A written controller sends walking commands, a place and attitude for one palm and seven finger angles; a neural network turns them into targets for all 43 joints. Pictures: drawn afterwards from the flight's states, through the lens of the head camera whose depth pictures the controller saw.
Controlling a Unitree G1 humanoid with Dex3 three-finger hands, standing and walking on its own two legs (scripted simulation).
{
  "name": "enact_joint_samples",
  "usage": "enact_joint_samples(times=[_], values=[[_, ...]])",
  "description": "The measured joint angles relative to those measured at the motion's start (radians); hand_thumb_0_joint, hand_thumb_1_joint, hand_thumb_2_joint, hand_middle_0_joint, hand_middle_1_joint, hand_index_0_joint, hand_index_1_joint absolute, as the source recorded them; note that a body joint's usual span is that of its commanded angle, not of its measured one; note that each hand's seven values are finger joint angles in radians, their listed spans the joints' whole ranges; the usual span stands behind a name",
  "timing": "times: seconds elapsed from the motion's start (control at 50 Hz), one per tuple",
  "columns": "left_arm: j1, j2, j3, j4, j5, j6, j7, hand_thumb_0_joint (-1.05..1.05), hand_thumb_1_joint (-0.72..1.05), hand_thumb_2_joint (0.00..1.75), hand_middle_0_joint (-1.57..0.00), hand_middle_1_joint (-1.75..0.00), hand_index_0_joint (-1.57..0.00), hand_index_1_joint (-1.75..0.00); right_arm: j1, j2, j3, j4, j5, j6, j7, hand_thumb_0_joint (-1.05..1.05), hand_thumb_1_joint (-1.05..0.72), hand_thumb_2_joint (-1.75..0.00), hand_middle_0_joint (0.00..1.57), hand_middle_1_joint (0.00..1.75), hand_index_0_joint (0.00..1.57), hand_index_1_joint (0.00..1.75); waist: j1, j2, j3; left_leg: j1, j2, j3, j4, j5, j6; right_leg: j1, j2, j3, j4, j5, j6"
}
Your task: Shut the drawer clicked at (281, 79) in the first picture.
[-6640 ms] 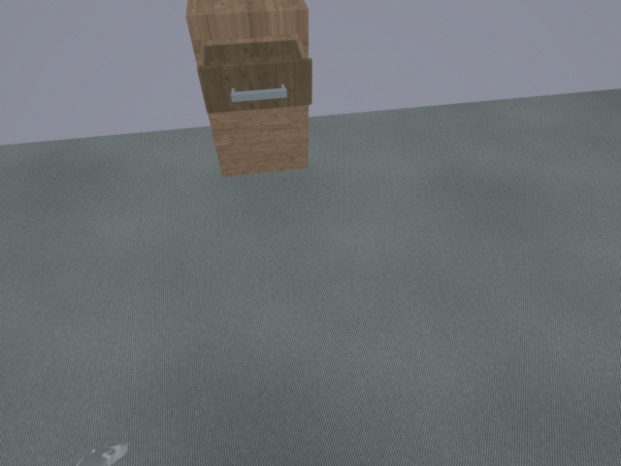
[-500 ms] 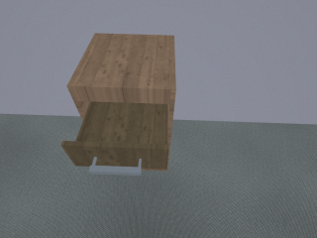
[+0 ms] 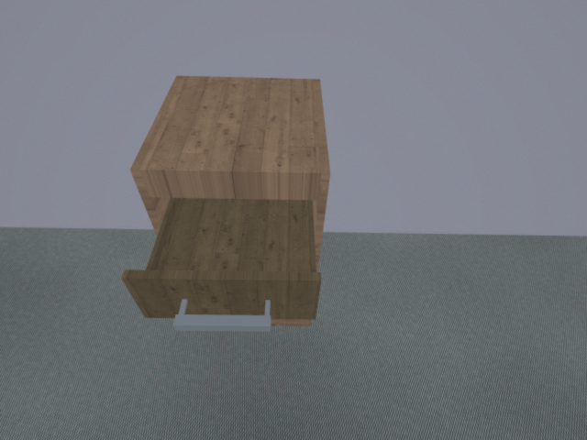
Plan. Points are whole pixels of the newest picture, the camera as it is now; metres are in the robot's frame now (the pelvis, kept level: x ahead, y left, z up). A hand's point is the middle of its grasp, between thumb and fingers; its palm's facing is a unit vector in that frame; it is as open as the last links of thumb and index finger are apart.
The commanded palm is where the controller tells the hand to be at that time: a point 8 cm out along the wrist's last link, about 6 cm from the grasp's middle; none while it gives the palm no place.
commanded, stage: come to a stop and stand still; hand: left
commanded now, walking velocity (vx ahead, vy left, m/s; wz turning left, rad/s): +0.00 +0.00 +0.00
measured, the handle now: (224, 313) +0.40 +0.16 -0.20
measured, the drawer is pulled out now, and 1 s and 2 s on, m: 0.22 0.22 0.22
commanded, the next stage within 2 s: look again from close up in 0.64 s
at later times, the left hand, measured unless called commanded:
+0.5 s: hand out of the picture -0.01 +0.15 -0.17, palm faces +0.05 -0.99 -0.14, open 7.4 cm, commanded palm none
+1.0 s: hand out of the picture +0.01 +0.16 -0.17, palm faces +0.03 -0.99 -0.17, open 7.4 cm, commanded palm none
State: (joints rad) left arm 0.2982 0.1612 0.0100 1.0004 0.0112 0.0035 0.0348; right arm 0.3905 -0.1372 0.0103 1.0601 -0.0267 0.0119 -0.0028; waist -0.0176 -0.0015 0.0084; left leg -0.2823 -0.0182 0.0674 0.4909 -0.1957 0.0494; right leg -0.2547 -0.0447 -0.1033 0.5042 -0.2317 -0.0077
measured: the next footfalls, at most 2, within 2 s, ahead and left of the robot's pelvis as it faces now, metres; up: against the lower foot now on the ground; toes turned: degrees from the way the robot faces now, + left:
none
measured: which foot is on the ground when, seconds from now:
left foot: down 0.00-1.00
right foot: down 0.00-1.00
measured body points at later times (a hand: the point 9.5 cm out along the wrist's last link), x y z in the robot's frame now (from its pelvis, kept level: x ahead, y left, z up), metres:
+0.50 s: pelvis +0.03 +0.00 +0.01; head +0.02 +0.01 +0.46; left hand -0.01 +0.20 -0.16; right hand +0.03 -0.22 -0.15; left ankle +0.05 +0.09 -0.74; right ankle +0.03 -0.12 -0.74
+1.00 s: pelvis +0.03 +0.00 +0.01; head +0.03 +0.00 +0.46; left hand +0.01 +0.21 -0.15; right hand +0.00 -0.20 -0.16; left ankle +0.05 +0.09 -0.74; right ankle +0.03 -0.12 -0.74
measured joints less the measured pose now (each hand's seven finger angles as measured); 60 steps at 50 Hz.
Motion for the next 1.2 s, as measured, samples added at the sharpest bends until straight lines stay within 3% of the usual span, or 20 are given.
enact_joint_samples(times=[0.34, 1.2], values=[[0.088, -0.056, -0.022, 0.094, 0.003, -0.016, 0.004, 0.00, 0.91, 0.90, -0.20, -0.30, -0.20, -0.30, -0.081, -0.013, 0.000, 0.031, 0.012, -0.022, -0.010, 0.01, -0.93, -0.90, 0.20, 0.30, 0.20, 0.29, 0.030, 0.002, -0.001, 0.062, -0.011, 0.003, -0.053, -0.003, 0.008, 0.063, -0.006, 0.004, -0.059, 0.002, 0.018], [0.063, -0.051, -0.023, 0.098, -0.001, -0.023, 0.009, 0.00, 0.91, 0.90, -0.20, -0.30, -0.20, -0.30, -0.070, 0.019, 0.005, 0.090, 0.016, -0.035, -0.012, 0.00, -0.91, -0.90, 0.20, 0.30, 0.20, 0.29, 0.024, -0.005, 0.017, 0.102, -0.001, 0.010, -0.090, -0.002, -0.005, 0.096, 0.007, 0.013, -0.088, 0.002, 0.007]])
